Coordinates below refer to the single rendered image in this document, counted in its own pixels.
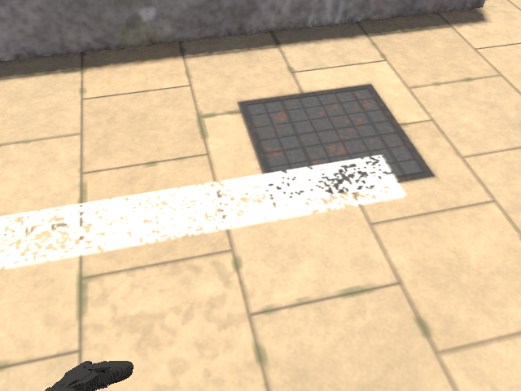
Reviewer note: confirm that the robot left hand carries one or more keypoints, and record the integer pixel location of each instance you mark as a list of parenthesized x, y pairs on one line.
[(90, 377)]

